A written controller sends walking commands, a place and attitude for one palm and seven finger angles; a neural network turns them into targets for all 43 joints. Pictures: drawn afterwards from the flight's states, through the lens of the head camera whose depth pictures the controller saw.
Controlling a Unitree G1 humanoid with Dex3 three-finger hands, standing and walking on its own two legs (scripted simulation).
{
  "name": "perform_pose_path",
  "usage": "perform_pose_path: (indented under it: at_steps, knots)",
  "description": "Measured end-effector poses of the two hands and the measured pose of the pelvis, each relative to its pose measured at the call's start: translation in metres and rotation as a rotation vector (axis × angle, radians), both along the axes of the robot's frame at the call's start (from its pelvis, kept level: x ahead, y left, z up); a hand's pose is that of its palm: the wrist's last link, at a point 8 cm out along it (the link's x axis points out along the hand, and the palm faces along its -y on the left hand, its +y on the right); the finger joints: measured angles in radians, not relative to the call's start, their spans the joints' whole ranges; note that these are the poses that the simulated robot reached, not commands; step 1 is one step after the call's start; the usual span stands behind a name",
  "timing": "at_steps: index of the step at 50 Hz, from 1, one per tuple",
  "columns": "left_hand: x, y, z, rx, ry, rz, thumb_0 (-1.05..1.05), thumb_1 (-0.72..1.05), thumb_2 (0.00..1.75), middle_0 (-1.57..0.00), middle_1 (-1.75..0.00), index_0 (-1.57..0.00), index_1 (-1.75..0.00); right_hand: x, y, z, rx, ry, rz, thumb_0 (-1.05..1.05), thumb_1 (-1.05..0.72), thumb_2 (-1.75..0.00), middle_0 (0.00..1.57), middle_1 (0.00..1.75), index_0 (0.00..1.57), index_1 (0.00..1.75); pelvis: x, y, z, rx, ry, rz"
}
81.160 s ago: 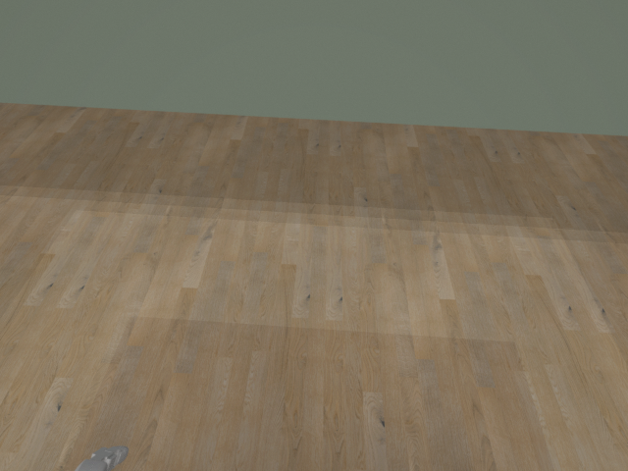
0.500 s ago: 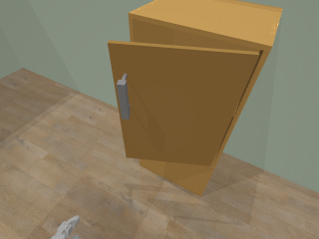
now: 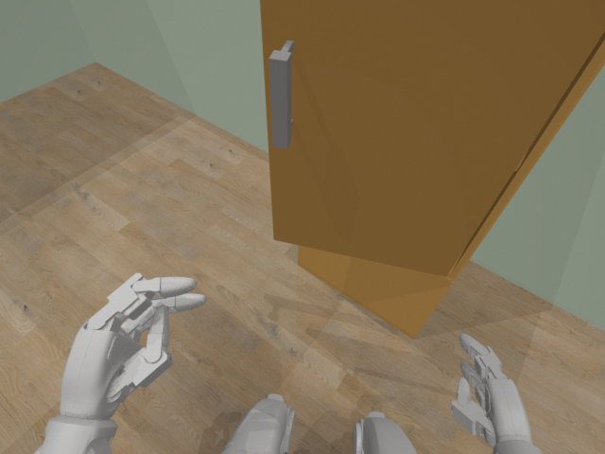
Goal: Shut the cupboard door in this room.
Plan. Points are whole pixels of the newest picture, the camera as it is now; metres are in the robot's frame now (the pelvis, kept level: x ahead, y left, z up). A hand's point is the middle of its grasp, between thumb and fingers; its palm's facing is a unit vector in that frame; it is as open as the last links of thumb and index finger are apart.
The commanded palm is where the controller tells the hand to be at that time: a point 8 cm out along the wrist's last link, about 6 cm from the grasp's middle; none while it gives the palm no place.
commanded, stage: raise the hand and make a fist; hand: left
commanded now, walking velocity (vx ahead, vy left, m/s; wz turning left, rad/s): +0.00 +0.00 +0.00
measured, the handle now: (285, 96) +0.59 +0.10 +0.16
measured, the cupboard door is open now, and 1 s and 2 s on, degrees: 23 23 23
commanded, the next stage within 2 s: bring the fist close to the handle in 1.30 s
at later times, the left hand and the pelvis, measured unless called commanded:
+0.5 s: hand (200, 290) +0.27 +0.15 +0.10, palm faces -0.21 -0.98 -0.04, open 3.3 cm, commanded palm +0.25 +0.22 +0.12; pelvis +0.07 -0.01 +0.04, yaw +0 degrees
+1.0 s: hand (175, 228) +0.30 +0.18 +0.17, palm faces -0.09 -0.99 -0.07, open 3.1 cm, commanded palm +0.27 +0.22 +0.16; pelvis +0.08 -0.02 +0.06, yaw +0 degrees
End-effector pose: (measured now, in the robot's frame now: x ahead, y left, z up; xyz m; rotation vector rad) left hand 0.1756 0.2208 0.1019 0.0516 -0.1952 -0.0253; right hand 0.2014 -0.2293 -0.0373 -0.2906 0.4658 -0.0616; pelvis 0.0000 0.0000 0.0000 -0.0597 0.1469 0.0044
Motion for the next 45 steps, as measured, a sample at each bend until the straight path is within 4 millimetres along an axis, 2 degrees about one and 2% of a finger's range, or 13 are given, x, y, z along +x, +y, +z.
perform_pose_path:
  at_steps: [2, 5, 8, 10, 16, 19, 23, 25, 31, 33, 40, 42, 45]
  knots:
    - [0.017, -0.013, 0.005, 0.019, -0.018, -0.078, 0.02, 0.91, 0.90, -0.63, -0.77, -0.63, -0.77, 0.005, 0.010, -0.005, 0.035, 0.005, 0.005, 0.01, -0.90, -0.90, 0.21, 0.30, 0.21, 0.30, 0.001, -0.001, 0.000, 0.001, 0.008, 0.011]
    - [0.043, -0.023, -0.010, 0.048, 0.140, -0.177, 0.02, 0.90, 0.90, -0.68, -0.83, -0.69, -0.83, 0.004, 0.020, -0.006, 0.098, 0.033, -0.020, 0.01, -0.90, -0.90, 0.21, 0.30, 0.21, 0.30, 0.006, -0.002, 0.005, 0.013, 0.015, 0.006]
    - [0.054, -0.018, -0.023, 0.029, 0.333, -0.181, 0.02, 0.90, 0.90, -0.74, -0.89, -0.75, -0.89, -0.002, 0.022, -0.001, 0.136, 0.068, -0.064, 0.01, -0.90, -0.90, 0.21, 0.30, 0.21, 0.30, 0.016, -0.003, 0.017, 0.023, 0.009, -0.008]
    - [0.054, -0.006, -0.018, 0.005, 0.376, -0.122, 0.02, 0.90, 0.90, -0.78, -0.93, -0.78, -0.93, -0.005, 0.020, 0.004, 0.138, 0.089, -0.092, 0.01, -0.90, -0.90, 0.21, 0.30, 0.21, 0.30, 0.026, -0.004, 0.025, 0.025, 0.008, -0.016]
    - [0.057, 0.024, 0.025, 0.021, 0.178, 0.029, 0.02, 0.90, 0.90, -0.89, -1.05, -0.89, -1.05, 0.001, 0.001, 0.008, 0.063, 0.150, -0.083, 0.01, -0.90, -0.90, 0.21, 0.30, 0.21, 0.30, 0.051, -0.006, 0.033, 0.014, 0.024, -0.001]
    - [0.068, 0.015, 0.021, 0.007, 0.164, -0.026, 0.02, 0.91, 0.90, -0.94, -1.11, -0.94, -1.11, 0.012, -0.010, 0.005, 0.033, 0.163, -0.071, 0.01, -0.90, -0.90, 0.21, 0.30, 0.21, 0.30, 0.057, -0.005, 0.032, 0.007, 0.033, 0.010]
    - [0.083, -0.007, 0.002, 0.003, 0.289, -0.157, 0.02, 0.91, 0.90, -1.01, -1.19, -1.02, -1.19, 0.028, -0.018, 0.011, 0.023, 0.144, -0.095, 0.01, -0.90, -0.90, 0.21, 0.30, 0.21, 0.30, 0.066, -0.005, 0.034, 0.013, 0.043, 0.003]
    - [0.089, -0.010, 0.004, 0.022, 0.313, -0.176, 0.02, 0.91, 0.90, -1.05, -1.23, -1.05, -1.23, 0.036, -0.019, 0.016, 0.030, 0.126, -0.111, 0.01, -0.90, -0.90, 0.21, 0.30, 0.21, 0.30, 0.071, -0.006, 0.036, 0.019, 0.043, -0.005]
    - [0.099, 0.011, 0.051, 0.049, 0.155, -0.046, 0.02, 0.90, 0.90, -1.16, -1.35, -1.16, -1.35, 0.056, -0.011, 0.028, 0.077, 0.090, -0.103, 0.01, -0.90, -0.90, 0.20, 0.30, 0.20, 0.30, 0.083, -0.011, 0.045, 0.025, 0.026, -0.007]
    - [0.101, 0.014, 0.058, 0.040, 0.130, -0.023, 0.02, 0.90, 0.90, -1.19, -1.38, -1.20, -1.38, 0.060, -0.008, 0.028, 0.090, 0.090, -0.082, 0.01, -0.90, -0.90, 0.20, 0.30, 0.20, 0.30, 0.084, -0.012, 0.047, 0.024, 0.021, -0.001]
    - [0.106, -0.004, 0.032, 0.012, 0.294, -0.131, 0.02, 0.91, 0.90, -1.27, -1.47, -1.27, -1.46, 0.059, -0.006, 0.031, 0.096, 0.100, -0.049, 0.01, -0.90, -0.90, 0.21, 0.30, 0.21, 0.30, 0.082, -0.016, 0.052, 0.030, 0.010, 0.002]
    - [0.107, -0.004, 0.035, 0.017, 0.286, -0.135, 0.02, 0.90, 0.90, -1.28, -1.48, -1.28, -1.48, 0.055, -0.009, 0.033, 0.088, 0.102, -0.056, 0.01, -0.90, -0.90, 0.21, 0.30, 0.21, 0.30, 0.081, -0.018, 0.053, 0.032, 0.003, -0.001]
    - [0.109, 0.002, 0.054, 0.031, 0.195, -0.102, 0.02, 0.90, 0.90, -1.29, -1.49, -1.29, -1.49, 0.048, -0.014, 0.036, 0.077, 0.107, -0.066, 0.01, -0.90, -0.90, 0.21, 0.30, 0.21, 0.30, 0.080, -0.020, 0.055, 0.032, -0.011, -0.002]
